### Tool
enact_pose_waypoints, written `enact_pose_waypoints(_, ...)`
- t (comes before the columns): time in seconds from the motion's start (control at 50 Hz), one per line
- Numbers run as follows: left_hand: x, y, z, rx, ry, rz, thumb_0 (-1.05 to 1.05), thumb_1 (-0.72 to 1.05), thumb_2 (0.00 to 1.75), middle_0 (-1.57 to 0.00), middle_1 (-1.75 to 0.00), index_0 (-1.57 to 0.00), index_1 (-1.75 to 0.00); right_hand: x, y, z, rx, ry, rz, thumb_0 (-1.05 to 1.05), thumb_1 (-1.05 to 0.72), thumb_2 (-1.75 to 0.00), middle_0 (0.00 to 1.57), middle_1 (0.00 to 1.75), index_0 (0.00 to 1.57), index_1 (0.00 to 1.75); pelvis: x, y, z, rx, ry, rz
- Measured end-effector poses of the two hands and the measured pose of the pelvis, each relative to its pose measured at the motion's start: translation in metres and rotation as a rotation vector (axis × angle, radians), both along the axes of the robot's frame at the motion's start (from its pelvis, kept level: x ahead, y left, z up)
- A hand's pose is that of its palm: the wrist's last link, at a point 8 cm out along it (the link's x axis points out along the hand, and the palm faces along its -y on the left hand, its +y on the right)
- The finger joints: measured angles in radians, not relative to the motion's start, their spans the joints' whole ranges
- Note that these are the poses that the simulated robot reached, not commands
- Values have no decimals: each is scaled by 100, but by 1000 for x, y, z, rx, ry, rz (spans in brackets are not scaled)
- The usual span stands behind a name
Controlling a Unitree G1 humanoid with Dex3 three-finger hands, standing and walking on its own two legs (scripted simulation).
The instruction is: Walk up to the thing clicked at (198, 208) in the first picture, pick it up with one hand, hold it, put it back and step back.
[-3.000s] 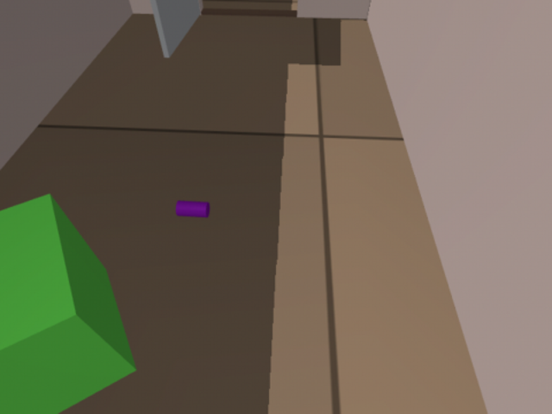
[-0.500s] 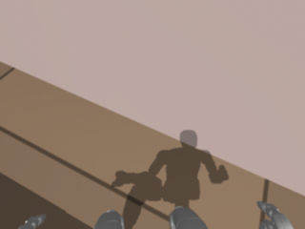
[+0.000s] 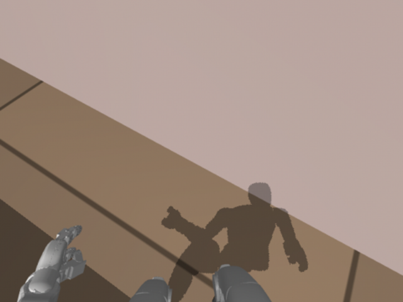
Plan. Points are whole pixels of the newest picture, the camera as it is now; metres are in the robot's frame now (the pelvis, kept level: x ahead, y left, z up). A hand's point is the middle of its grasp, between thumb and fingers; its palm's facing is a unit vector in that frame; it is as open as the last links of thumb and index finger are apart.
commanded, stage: walk up
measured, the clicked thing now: out of the picture +0.26 +1.10 -0.71
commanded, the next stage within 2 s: none
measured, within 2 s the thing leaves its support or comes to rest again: neither
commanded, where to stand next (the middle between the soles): +0.06 +0.01 m, yaw +58 degrees
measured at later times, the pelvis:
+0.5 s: pelvis -0.03 -0.05 +0.02, yaw +24 degrees
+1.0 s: pelvis +0.02 -0.05 +0.00, yaw +45 degrees
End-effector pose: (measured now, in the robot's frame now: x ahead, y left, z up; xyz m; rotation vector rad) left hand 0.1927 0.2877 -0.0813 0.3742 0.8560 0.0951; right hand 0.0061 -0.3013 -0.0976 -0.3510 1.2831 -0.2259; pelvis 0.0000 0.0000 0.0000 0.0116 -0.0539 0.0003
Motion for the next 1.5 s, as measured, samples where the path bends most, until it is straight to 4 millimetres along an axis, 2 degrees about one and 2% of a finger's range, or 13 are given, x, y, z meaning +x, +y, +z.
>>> enact_pose_waypoints(0.08, -19, -12, 6, -19, -18, 53, 1, 90, 90, -20, -29, -20, -30, 16, -25, 8, -31, -20, 80, 1, -90, -89, 21, 30, 21, 30, -10, -16, 3, -12, 15, 72)
enact_pose_waypoints(0.14, -48, -18, 5, -4, -17, 117, 1, 90, 90, -20, -30, -20, -30, 38, -49, 5, -49, -56, 143, 1, -90, -89, 21, 30, 21, 30, -18, -32, -1, -23, 16, 109)
enact_pose_waypoints(0.22, -107, -22, 6, 17, 48, 219, 1, 90, 90, -20, -30, -21, -30, 73, -64, 10, -61, -105, 205, 1, -90, -89, 20, 30, 21, 30, -26, -48, 4, -4, -2, 186)
enact_pose_waypoints(0.32, -182, -21, 16, 25, 120, 370, 1, 90, 90, -20, -30, -21, -30, 108, -67, 23, -41, -121, 329, 0, -90, -89, 20, 30, 20, 30, -29, -56, 17, 19, 2, 268)
enact_pose_waypoints(0.44, -264, -11, 21, 36, 174, 527, 1, 90, 90, -20, -30, -21, -30, 139, -53, 28, -39, -88, 459, 0, -91, -89, 20, 30, 20, 30, -29, -55, 20, 16, 13, 372)
enact_pose_waypoints(0.54, -328, 0, 11, 20, 240, 647, 1, 90, 90, -20, -30, -20, -30, 168, -16, 30, -33, -112, 555, 0, -91, -89, 20, 30, 20, 30, -30, -43, 16, 2, 23, 451)
enact_pose_waypoints(0.62, -361, 5, -8, -9, 303, 723, 1, 90, 90, -20, -29, -20, -30, 186, 16, 29, -36, -178, 622, 0, -90, -89, 20, 30, 20, 30, -30, -29, 6, 11, 24, 505)
enact_pose_waypoints(0.76, -358, -14, -17, -85, 289, 789, 1, 90, 90, -20, -29, -20, -30, 210, 48, 37, -31, -170, 723, 0, -90, -89, 21, 30, 21, 30, -8, -24, 13, -6, 11, 622)
enact_pose_waypoints(0.94, -326, -47, -27, -68, 227, 888, 1, 90, 90, -20, -29, -20, -30, 288, 73, 6, -4, -186, 838, 0, -90, -89, 21, 30, 21, 30, 20, -42, -7, -38, 1, 739)
enact_pose_waypoints(1.04, -326, -63, -14, -63, 201, 927, 1, 90, 90, -20, -30, -21, -30, 315, 99, 4, 26, -196, 908, 0, -90, -89, 20, 30, 20, 30, 21, -48, 0, -5, 8, 809)
enact_pose_waypoints(1.14, -349, -63, -12, -50, 208, 976, 1, 90, 90, -21, -30, -21, -30, 322, 118, 7, 41, -183, 969, 0, -90, -89, 20, 30, 20, 30, 19, -44, 0, -5, 23, 858)
enact_pose_waypoints(1.28, -386, -61, -25, -66, 272, 1086, 1, 90, 90, -20, -30, -20, -30, 312, 126, 4, 4, -160, 1001, 0, -90, -89, 20, 30, 21, 30, 18, -35, -6, -10, 20, 916)
enact_pose_waypoints(1.5, -393, -101, -25, -104, 304, 1144, 1, 90, 90, -20, -29, -20, -30, 324, 150, -9, 50, -121, 1036, 0, -90, -89, 20, 30, 21, 30, 28, -43, -2, -27, -2, 984)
